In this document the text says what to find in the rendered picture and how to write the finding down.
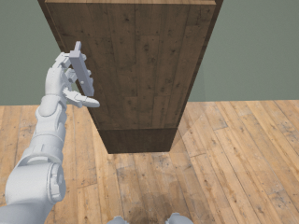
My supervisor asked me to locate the left robot upper arm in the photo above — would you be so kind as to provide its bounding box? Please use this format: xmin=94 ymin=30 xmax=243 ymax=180
xmin=0 ymin=162 xmax=66 ymax=224

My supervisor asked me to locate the handle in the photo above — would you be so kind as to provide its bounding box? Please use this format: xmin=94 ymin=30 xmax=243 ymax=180
xmin=68 ymin=41 xmax=94 ymax=96

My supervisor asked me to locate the cupboard door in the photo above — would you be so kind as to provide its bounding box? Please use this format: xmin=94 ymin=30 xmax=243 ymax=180
xmin=44 ymin=0 xmax=217 ymax=131

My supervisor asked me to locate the left robot hand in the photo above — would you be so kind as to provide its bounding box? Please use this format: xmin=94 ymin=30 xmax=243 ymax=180
xmin=45 ymin=52 xmax=100 ymax=108

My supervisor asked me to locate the left robot forearm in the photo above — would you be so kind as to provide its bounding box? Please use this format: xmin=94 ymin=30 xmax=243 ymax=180
xmin=5 ymin=94 xmax=67 ymax=204

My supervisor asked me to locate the robot left shin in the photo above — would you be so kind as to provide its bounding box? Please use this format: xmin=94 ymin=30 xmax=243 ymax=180
xmin=113 ymin=216 xmax=123 ymax=220

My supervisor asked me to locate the robot shin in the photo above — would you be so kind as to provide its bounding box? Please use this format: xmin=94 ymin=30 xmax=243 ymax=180
xmin=170 ymin=213 xmax=180 ymax=217
xmin=113 ymin=216 xmax=123 ymax=220

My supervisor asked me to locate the robot right shin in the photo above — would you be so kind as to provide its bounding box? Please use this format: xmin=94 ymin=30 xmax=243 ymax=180
xmin=170 ymin=213 xmax=180 ymax=217

